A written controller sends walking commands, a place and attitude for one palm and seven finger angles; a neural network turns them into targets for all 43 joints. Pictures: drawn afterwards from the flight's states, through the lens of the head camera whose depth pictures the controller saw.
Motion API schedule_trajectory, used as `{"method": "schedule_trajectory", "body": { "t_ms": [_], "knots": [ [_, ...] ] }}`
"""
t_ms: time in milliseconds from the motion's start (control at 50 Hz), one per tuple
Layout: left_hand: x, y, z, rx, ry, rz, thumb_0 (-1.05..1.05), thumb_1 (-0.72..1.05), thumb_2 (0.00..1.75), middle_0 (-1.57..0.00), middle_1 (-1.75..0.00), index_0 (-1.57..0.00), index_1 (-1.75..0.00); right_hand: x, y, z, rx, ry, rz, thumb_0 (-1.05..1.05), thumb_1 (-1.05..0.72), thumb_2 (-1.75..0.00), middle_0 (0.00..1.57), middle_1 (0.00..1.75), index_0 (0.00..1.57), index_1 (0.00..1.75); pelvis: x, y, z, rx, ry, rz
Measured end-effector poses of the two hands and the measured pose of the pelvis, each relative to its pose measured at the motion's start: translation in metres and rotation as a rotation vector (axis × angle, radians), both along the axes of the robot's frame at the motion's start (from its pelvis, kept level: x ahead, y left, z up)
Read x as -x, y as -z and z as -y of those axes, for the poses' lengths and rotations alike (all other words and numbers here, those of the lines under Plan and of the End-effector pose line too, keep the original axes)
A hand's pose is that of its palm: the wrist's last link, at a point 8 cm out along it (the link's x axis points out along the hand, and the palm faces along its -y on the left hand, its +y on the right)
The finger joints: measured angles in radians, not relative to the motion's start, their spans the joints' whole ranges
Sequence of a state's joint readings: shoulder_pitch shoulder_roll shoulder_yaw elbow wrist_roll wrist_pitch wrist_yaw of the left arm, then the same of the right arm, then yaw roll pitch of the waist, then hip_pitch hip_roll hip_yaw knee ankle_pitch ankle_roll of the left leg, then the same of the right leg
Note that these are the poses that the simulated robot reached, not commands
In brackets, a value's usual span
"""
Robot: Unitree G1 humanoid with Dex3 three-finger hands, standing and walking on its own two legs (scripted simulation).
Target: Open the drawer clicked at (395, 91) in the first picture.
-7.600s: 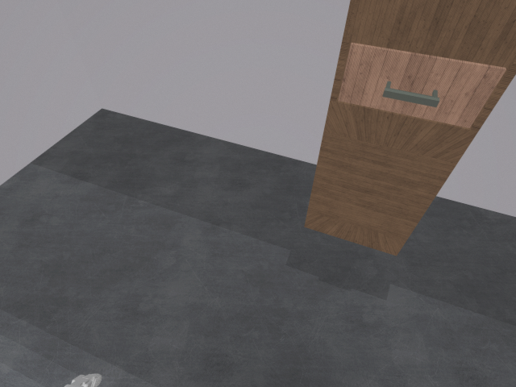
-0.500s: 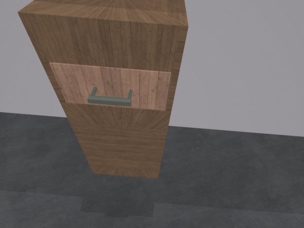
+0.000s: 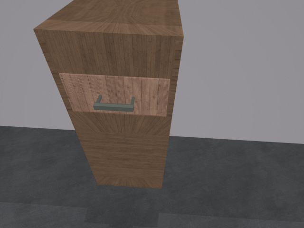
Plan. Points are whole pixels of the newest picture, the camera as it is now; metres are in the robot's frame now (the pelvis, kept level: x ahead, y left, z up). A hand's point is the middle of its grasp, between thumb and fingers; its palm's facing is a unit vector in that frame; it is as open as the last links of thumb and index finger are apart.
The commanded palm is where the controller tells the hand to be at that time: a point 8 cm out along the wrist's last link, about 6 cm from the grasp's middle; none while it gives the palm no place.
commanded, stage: come to a stop and stand still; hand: left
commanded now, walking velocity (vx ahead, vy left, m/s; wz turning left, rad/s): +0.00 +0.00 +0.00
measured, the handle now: (115, 102) +0.53 +0.17 +0.03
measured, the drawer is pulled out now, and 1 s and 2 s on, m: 0.00 0.00 0.00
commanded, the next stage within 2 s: look again from close up in 0.72 s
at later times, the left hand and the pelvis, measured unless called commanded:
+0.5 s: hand out of the picture -0.05 +0.17 -0.17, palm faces +0.05 -0.99 -0.14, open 7.4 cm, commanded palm none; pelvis -0.02 +0.02 +0.01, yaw -1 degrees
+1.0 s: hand out of the picture -0.05 +0.16 -0.17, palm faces +0.05 -0.99 -0.13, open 7.4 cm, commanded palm none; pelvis -0.01 +0.02 +0.01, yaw -1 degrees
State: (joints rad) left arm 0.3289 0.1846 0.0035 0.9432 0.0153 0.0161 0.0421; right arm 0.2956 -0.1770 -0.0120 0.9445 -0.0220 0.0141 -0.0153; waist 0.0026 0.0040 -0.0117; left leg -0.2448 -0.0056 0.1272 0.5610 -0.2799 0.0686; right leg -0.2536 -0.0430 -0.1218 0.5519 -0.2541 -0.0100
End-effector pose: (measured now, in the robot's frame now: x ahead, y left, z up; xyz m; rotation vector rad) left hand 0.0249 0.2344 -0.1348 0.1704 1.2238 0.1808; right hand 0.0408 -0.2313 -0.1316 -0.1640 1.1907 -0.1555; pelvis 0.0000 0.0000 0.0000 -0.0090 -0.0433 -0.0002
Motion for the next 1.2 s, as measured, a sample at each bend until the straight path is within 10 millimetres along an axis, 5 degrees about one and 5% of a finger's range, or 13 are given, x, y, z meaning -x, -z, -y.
{"method": "schedule_trajectory", "body": {
  "t_ms": [140, 360, 660, 860, 1200],
  "knots": [
    [0.006, 0.001, 0.006, 0.028, 0.009, 0.005, 0.00, 0.92, 0.90, -0.20, -0.30, -0.20, -0.30, 0.036, 0.000, -0.008, -0.010, 0.020, -0.078, 0.01, -0.92, -0.90, 0.20, 0.30, 0.20, 0.30, 0.009, -0.004, -0.004, 0.001, 0.006, 0.006],
    [0.051, 0.007, 0.010, 0.066, -0.009, -0.112, 0.00, 0.92, 0.90, -0.20, -0.30, -0.20, -0.30, 0.079, 0.002, -0.027, -0.036, 0.058, -0.186, 0.01, -0.91, -0.90, 0.20, 0.30, 0.20, 0.30, 0.019, -0.007, -0.012, 0.006, 0.008, -0.001],
    [0.097, 0.009, 0.020, 0.109, -0.055, -0.235, 0.00, 0.91, 0.90, -0.20, -0.30, -0.20, -0.30, 0.079, 0.005, -0.046, -0.056, 0.068, -0.208, 0.01, -0.91, -0.90, 0.20, 0.30, 0.20, 0.30, 0.019, -0.007, -0.023, 0.005, 0.012, -0.009],
    [0.091, 0.007, 0.021, 0.107, -0.057, -0.237, 0.00, 0.91, 0.90, -0.20, -0.30, -0.20, -0.30, 0.069, 0.006, -0.047, -0.057, 0.070, -0.200, 0.01, -0.92, -0.90, 0.20, 0.30, 0.20, 0.30, 0.013, -0.008, -0.025, 0.001, 0.017, -0.014],
    [0.050, 0.006, 0.024, 0.104, -0.026, -0.183, 0.00, 0.91, 0.90, -0.20, -0.30, -0.20, -0.30, 0.067, 0.004, -0.050, -0.074, 0.085, -0.226, 0.01, -0.91, -0.90, 0.20, 0.30, 0.20, 0.30, -0.002, -0.011, -0.020, 0.000, 0.023, -0.016]
  ]
}}
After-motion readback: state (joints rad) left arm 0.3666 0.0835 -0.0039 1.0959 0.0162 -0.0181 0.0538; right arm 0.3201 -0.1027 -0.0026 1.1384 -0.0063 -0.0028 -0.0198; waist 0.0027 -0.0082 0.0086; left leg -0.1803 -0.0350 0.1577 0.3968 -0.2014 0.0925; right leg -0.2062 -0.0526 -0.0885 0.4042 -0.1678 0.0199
